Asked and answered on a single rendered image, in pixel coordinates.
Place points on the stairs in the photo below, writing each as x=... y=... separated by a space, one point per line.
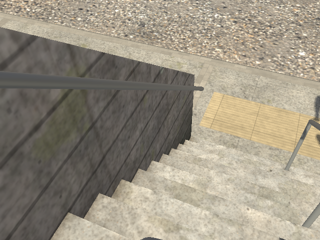
x=204 y=191

